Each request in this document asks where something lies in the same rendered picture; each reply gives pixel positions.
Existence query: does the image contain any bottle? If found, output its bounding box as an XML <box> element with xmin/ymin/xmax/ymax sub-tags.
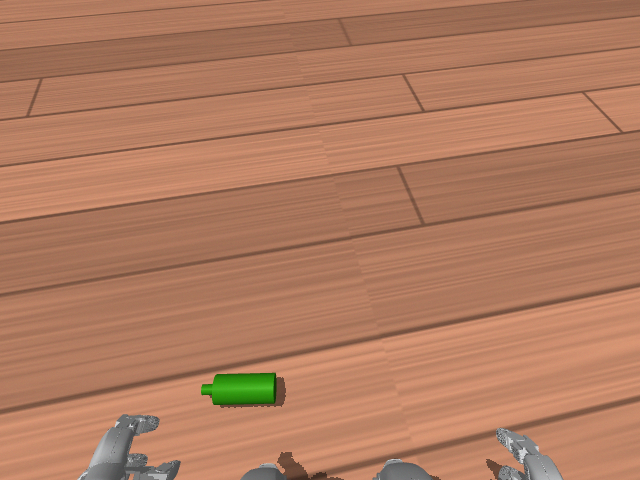
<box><xmin>201</xmin><ymin>373</ymin><xmax>277</xmax><ymax>405</ymax></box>

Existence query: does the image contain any left robot hand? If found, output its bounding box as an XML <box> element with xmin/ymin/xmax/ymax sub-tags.
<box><xmin>88</xmin><ymin>414</ymin><xmax>181</xmax><ymax>480</ymax></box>

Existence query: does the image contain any left robot arm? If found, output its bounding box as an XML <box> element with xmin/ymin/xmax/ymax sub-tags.
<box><xmin>77</xmin><ymin>463</ymin><xmax>126</xmax><ymax>480</ymax></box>

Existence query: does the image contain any right robot hand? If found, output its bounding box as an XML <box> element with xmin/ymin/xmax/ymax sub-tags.
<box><xmin>496</xmin><ymin>428</ymin><xmax>564</xmax><ymax>480</ymax></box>

